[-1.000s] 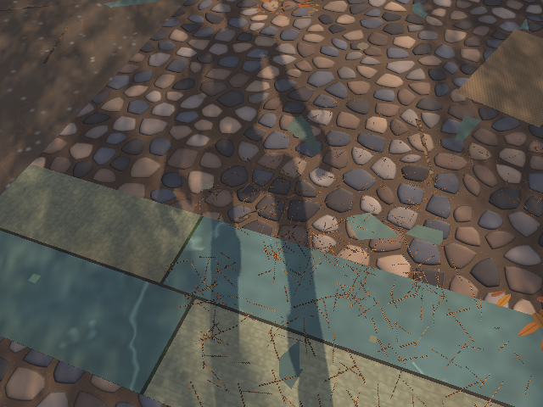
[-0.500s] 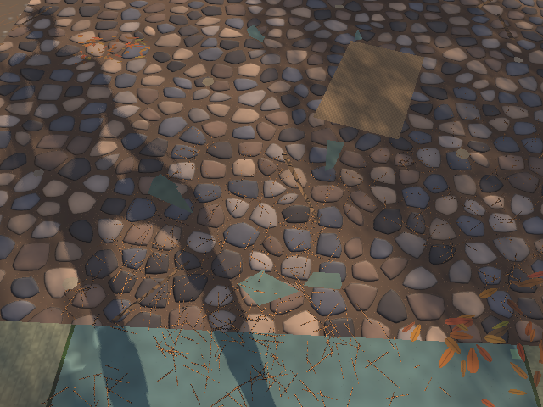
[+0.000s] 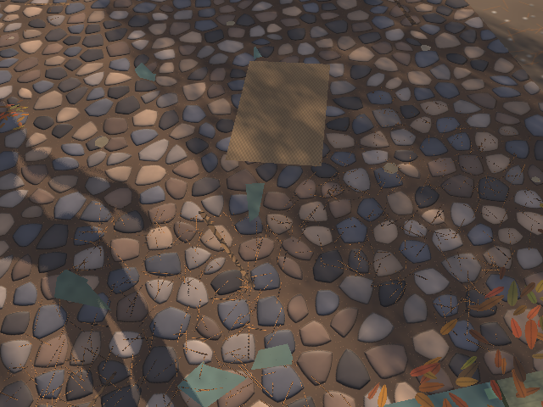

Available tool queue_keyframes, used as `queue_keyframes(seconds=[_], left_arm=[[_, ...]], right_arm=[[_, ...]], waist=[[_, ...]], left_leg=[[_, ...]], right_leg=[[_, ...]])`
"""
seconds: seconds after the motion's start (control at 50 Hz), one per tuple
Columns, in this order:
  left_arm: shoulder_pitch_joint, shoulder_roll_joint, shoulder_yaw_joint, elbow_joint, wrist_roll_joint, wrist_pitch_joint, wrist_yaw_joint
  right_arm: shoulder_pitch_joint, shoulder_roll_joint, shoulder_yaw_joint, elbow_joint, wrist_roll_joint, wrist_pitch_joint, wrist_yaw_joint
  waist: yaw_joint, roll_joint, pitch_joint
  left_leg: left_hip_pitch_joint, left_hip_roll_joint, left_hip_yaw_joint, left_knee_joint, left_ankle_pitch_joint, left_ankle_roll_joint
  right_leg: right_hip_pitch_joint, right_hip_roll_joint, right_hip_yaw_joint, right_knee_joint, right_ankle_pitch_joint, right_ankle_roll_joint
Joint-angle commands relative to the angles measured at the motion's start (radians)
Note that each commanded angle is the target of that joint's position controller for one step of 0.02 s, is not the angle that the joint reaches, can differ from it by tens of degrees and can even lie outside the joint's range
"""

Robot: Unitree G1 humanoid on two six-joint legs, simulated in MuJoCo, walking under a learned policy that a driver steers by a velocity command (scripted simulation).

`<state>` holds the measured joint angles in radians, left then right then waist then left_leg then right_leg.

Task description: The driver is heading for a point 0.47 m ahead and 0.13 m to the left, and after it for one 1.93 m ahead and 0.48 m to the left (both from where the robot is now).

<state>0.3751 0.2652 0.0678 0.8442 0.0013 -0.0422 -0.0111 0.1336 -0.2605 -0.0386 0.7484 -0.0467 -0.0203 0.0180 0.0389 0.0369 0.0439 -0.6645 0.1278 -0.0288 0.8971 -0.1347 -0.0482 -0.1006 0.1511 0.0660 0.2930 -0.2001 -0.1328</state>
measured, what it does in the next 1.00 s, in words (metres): walks ahead, turning left: left foot, then right foot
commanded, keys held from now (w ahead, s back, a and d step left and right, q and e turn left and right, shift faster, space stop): w+q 0.42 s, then q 0.50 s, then no key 0.08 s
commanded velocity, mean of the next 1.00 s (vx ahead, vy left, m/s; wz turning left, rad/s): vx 0.32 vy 0.00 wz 0.37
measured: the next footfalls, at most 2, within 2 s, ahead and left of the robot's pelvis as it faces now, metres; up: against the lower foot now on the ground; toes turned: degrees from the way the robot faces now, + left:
left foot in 0.24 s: +0.31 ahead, +0.12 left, +0.00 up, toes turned +5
right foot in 0.76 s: +0.57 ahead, +0.03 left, +0.00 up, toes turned +24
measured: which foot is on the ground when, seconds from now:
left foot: up 0.00-0.22, down 0.24-0.76, up 0.78-1.00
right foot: down 0.00-0.24, up 0.26-0.74, down 0.76-1.00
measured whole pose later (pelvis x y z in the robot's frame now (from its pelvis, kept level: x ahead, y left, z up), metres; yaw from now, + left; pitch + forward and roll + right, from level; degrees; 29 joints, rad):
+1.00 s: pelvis +0.42 +0.06 -0.01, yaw +28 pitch +0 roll +1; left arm 0.18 0.25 0.01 0.73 0.03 -0.01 0.04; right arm 0.21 -0.33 -0.08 0.76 -0.02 0.07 0.01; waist 0.00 0.04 0.08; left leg -0.46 -0.06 -0.06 1.10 -0.45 -0.04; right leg -0.32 -0.02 -0.08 0.43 -0.11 -0.05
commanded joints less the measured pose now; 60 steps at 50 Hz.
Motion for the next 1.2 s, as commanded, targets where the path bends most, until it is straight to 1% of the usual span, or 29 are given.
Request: queue_keyframes(seconds=[0.02,0.1,0.16,0.22,0.24,0.26,0.28,0.3,0.32,0.36,0.42,0.52,0.58,0.66,0.7,0.74,0.76,0.78,0.8,0.82,0.84,0.88,0.9,0.98,1.1,1.14,1.16,1.18,1.2], left_arm=[[0.056,0.121,0.022,-0.033,0.000,-0.025,0.005],[0.106,0.128,0.014,-0.006,0.016,-0.033,0.014],[0.092,0.139,0.011,0.010,0.028,-0.034,0.027],[0.049,0.164,0.011,0.018,0.038,-0.033,0.033],[0.036,0.166,0.008,0.015,0.034,-0.032,0.034],[0.053,0.119,-0.009,-0.024,0.016,-0.039,0.032],[0.118,0.075,-0.013,-0.038,0.013,-0.042,0.021],[0.038,0.123,-0.009,-0.045,0.044,-0.043,0.021],[-0.035,0.130,-0.009,-0.067,0.036,-0.052,0.013],[-0.082,0.117,-0.014,-0.084,0.041,-0.048,0.006],[-0.066,0.084,-0.026,-0.092,0.052,-0.008,-0.001],[-0.206,0.064,-0.035,-0.144,0.040,0.008,0.009],[-0.282,0.066,-0.040,-0.171,0.027,0.012,0.010],[-0.351,0.084,-0.044,-0.194,0.018,0.005,0.018],[-0.299,0.107,-0.040,-0.181,0.014,-0.006,0.026],[-0.167,0.131,-0.033,-0.147,0.020,-0.027,0.041],[-0.073,0.194,-0.020,-0.141,0.031,-0.039,0.055],[-0.100,0.256,-0.010,-0.168,0.023,-0.019,0.056],[-0.084,0.202,-0.005,-0.163,-0.002,0.004,0.049],[-0.129,0.124,-0.026,-0.180,-0.002,0.012,0.049],[-0.185,0.083,-0.039,-0.188,0.003,0.019,0.051],[-0.227,0.098,-0.036,-0.191,0.017,0.028,0.060],[-0.224,0.107,-0.031,-0.185,0.023,0.028,0.057],[-0.183,0.117,-0.021,-0.163,0.027,0.023,0.050],[-0.167,0.144,-0.007,-0.134,0.032,0.045,0.026],[-0.162,0.138,-0.011,-0.115,0.022,0.058,0.017],[-0.141,0.124,-0.017,-0.100,0.016,0.061,0.011],[-0.098,0.078,-0.028,-0.093,0.018,0.056,0.001],[-0.074,0.010,-0.044,-0.116,0.000,0.050,-0.005]], right_arm=[[-0.065,-0.052,-0.006,-0.064,0.006,-0.011,0.008],[-0.168,-0.058,-0.001,-0.095,0.018,-0.020,0.017],[-0.159,-0.070,-0.004,-0.100,0.022,-0.025,0.024],[0.066,-0.104,-0.026,-0.026,0.025,-0.029,0.008],[0.215,-0.122,-0.037,0.019,0.016,-0.036,-0.001],[0.357,-0.210,-0.062,0.040,-0.005,-0.039,-0.013],[0.342,-0.266,-0.077,0.046,0.005,-0.034,-0.006],[0.272,-0.209,-0.068,0.046,0.047,-0.027,0.006],[0.200,-0.169,-0.060,0.030,0.048,-0.024,0.007],[0.164,-0.123,-0.047,0.034,0.041,-0.027,0.003],[0.192,-0.131,-0.048,0.054,0.050,-0.043,-0.002],[0.251,-0.159,-0.057,0.069,0.049,-0.034,-0.009],[0.299,-0.158,-0.061,0.074,0.051,-0.014,-0.021],[0.321,-0.160,-0.066,0.066,0.036,0.013,-0.038],[0.274,-0.169,-0.072,0.044,0.028,0.018,-0.044],[0.192,-0.178,-0.074,0.016,0.041,0.008,-0.039],[0.202,-0.131,-0.060,-0.017,0.060,-0.003,-0.032],[0.370,-0.060,-0.050,-0.023,0.081,0.004,-0.042],[0.414,-0.150,-0.062,0.015,0.039,0.026,-0.053],[0.340,-0.170,-0.070,0.029,0.022,0.041,-0.048],[0.275,-0.161,-0.071,0.018,0.019,0.052,-0.037],[0.242,-0.139,-0.067,0.005,0.024,0.078,-0.014],[0.245,-0.132,-0.064,0.004,0.031,0.085,-0.007],[0.193,-0.107,-0.050,-0.020,0.030,0.096,-0.001],[0.118,-0.083,-0.018,-0.036,0.032,0.101,0.000],[0.167,-0.061,-0.005,-0.006,0.028,0.091,-0.007],[0.199,-0.059,0.001,0.015,0.023,0.081,-0.012],[0.187,-0.092,0.003,0.013,0.009,0.068,-0.021],[0.123,-0.175,-0.008,-0.016,0.006,0.056,-0.031]], waist=[[0.020,-0.093,-0.008],[0.057,-0.092,0.018],[0.029,-0.099,0.039],[-0.077,-0.100,-0.072],[-0.148,-0.077,-0.147],[-0.180,0.039,-0.259],[-0.107,0.217,-0.300],[-0.095,0.072,-0.207],[-0.079,0.014,-0.094],[-0.042,-0.034,-0.019],[-0.012,0.000,-0.044],[-0.038,0.009,-0.032],[-0.079,0.042,-0.072],[-0.107,0.053,-0.069],[-0.076,0.062,-0.069],[0.005,0.048,-0.094],[0.026,-0.071,-0.202],[-0.059,-0.284,-0.322],[-0.058,-0.209,-0.361],[-0.058,-0.105,-0.246],[-0.063,-0.081,-0.166],[-0.073,-0.178,-0.099],[-0.075,-0.189,-0.099],[-0.063,-0.174,-0.122],[-0.031,-0.219,-0.101],[-0.061,-0.191,-0.088],[-0.077,-0.160,-0.069],[-0.058,-0.048,-0.059],[-0.019,0.172,-0.053]], left_leg=[[-0.016,-0.022,0.046,-0.127,0.127,0.013],[-0.026,-0.048,0.074,-0.237,0.140,0.065],[0.041,-0.084,0.081,-0.309,0.055,0.117],[0.340,-0.197,0.122,-0.370,-0.050,0.180],[0.537,-0.183,0.092,-0.423,-0.011,0.213],[0.807,0.040,-0.220,-0.435,-0.083,0.302],[0.954,0.242,-0.705,-0.554,-0.015,0.440],[0.875,0.200,-0.698,-0.602,-0.102,0.418],[0.740,0.172,-0.544,-0.619,-0.087,0.395],[0.584,0.082,-0.396,-0.655,0.089,0.342],[0.506,0.018,-0.299,-0.682,0.222,0.329],[0.476,-0.047,-0.196,-0.608,0.688,0.266],[0.544,-0.068,-0.213,-0.546,0.729,0.206],[0.633,-0.052,-0.296,-0.461,0.707,0.198],[0.623,-0.054,-0.346,-0.402,0.676,0.180],[0.542,-0.114,-0.358,-0.271,0.602,0.133],[0.436,-0.162,-0.296,-0.066,0.335,0.095],[0.249,-0.330,-0.131,0.184,-0.548,0.073],[0.207,-0.270,-0.072,0.311,-0.577,0.073],[0.189,-0.237,-0.079,0.357,-0.486,0.061],[0.181,-0.213,-0.067,0.335,-0.420,0.045],[0.205,-0.190,-0.041,0.320,-0.341,0.012],[0.224,-0.194,-0.026,0.319,-0.319,0.005],[0.239,-0.191,-0.021,0.211,-0.307,0.009],[0.393,-0.177,0.034,-0.144,-0.321,0.055],[0.523,-0.179,0.057,-0.372,-0.213,0.084],[0.626,-0.171,0.043,-0.532,-0.109,0.105],[0.684,-0.050,-0.109,-0.650,-0.128,0.123],[0.576,0.180,-0.347,-0.725,-0.192,0.183]], right_leg=[[0.053,-0.264,0.158,-0.102,0.382,-0.082],[0.168,-0.305,0.123,-0.098,0.457,-0.063],[0.213,-0.343,0.082,-0.076,0.566,-0.048],[0.216,-0.321,-0.003,0.198,0.967,-0.006],[0.130,-0.292,-0.044,0.399,0.902,0.012],[-0.124,-0.224,-0.096,0.724,0.568,0.046],[-0.449,-0.028,-0.098,1.018,-0.291,0.084],[-0.536,-0.097,0.023,1.056,-0.245,0.071],[-0.554,-0.146,0.018,1.018,-0.154,0.073],[-0.504,-0.197,0.004,0.909,-0.104,0.091],[-0.444,-0.213,-0.023,0.812,-0.100,0.139],[-0.463,-0.186,-0.073,0.618,0.030,0.194],[-0.462,-0.156,-0.068,0.524,0.105,0.186],[-0.469,-0.122,-0.038,0.403,0.079,0.169],[-0.375,-0.110,-0.008,0.297,0.047,0.145],[-0.138,-0.118,0.006,0.096,0.182,0.106],[0.094,-0.322,0.154,0.106,0.454,0.053],[0.284,-0.621,0.433,0.162,0.968,-0.101],[0.216,-0.649,0.514,0.162,0.890,-0.173],[0.114,-0.571,0.397,0.127,0.734,-0.148],[0.026,-0.493,0.275,0.083,0.594,-0.104],[-0.080,-0.400,0.129,0.026,0.467,-0.065],[-0.106,-0.383,0.086,0.019,0.462,-0.066],[-0.109,-0.401,0.053,-0.002,0.358,-0.095],[-0.176,-0.393,0.060,-0.027,0.031,-0.084],[-0.228,-0.374,0.066,0.002,0.025,-0.055],[-0.298,-0.355,0.062,0.016,-0.004,-0.006],[-0.362,-0.303,0.026,0.074,-0.067,0.067],[-0.369,-0.174,-0.087,0.172,-0.179,0.128]])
